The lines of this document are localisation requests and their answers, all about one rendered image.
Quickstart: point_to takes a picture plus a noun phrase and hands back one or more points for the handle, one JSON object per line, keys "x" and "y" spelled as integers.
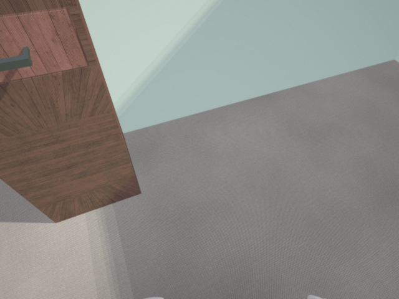
{"x": 17, "y": 61}

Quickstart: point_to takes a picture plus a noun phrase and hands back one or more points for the cabinet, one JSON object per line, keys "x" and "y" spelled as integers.
{"x": 61, "y": 144}

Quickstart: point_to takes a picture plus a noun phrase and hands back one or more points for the drawer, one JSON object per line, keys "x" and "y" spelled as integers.
{"x": 51, "y": 37}

